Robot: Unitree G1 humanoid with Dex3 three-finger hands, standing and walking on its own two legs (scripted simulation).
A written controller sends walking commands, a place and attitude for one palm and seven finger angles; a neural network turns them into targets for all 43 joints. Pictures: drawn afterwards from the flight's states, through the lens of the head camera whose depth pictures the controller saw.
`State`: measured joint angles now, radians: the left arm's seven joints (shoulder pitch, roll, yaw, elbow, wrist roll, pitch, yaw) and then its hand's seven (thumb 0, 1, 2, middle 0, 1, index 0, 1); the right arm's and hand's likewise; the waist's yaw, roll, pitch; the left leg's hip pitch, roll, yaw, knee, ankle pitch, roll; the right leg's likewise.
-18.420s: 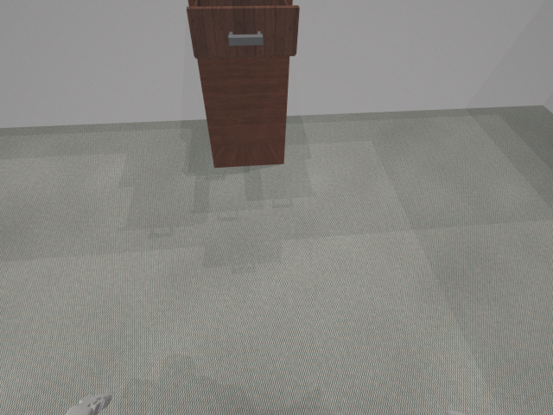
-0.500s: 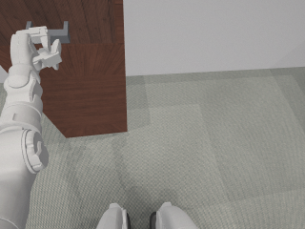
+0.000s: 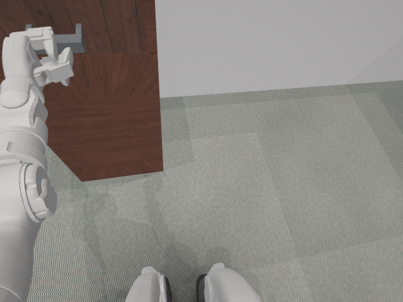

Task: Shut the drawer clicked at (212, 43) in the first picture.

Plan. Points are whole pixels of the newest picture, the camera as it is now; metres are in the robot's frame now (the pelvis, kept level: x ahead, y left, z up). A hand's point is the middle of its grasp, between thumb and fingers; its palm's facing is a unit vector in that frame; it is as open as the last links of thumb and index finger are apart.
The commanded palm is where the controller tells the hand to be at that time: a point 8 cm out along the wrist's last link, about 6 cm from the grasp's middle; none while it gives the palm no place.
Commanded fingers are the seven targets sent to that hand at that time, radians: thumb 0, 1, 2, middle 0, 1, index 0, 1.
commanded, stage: pull the fist back off the drawer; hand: left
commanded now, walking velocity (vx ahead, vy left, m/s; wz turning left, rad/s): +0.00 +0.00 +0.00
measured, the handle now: (54, 36) +0.61 +0.21 +0.10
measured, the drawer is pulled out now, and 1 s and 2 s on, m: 0.00 0.00 0.00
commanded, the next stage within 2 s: draw the hand back to the body in 0.76 s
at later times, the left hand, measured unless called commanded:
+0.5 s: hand (61, 63) +0.55 +0.20 +0.10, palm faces +0.09 -1.00 -0.01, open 3.3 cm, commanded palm +0.54 +0.22 +0.10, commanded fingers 0.00 0.90 0.90 -1.40 -1.60 -1.40 -1.60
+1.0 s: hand (59, 65) +0.53 +0.19 +0.11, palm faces +0.13 -0.99 +0.00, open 3.2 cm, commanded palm +0.48 +0.23 +0.12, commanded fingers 0.00 0.90 0.90 -1.40 -1.60 -1.40 -1.60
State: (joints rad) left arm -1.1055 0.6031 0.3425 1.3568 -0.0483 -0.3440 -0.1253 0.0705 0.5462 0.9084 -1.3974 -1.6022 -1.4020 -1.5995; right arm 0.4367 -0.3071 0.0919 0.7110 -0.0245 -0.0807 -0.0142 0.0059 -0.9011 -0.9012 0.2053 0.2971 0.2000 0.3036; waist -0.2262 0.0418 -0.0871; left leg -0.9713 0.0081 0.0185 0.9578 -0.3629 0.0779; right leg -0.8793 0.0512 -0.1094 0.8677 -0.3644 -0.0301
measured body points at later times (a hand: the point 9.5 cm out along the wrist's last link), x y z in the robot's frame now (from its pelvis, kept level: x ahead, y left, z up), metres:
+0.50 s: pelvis +0.01 +0.00 +0.00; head +0.14 +0.03 +0.43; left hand +0.54 +0.25 +0.10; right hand -0.01 -0.27 -0.10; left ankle +0.04 +0.07 -0.68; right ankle +0.02 -0.11 -0.68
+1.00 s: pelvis +0.04 +0.00 +0.01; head +0.13 +0.01 +0.45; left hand +0.52 +0.25 +0.11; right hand +0.04 -0.26 -0.10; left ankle +0.04 +0.07 -0.68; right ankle +0.02 -0.11 -0.68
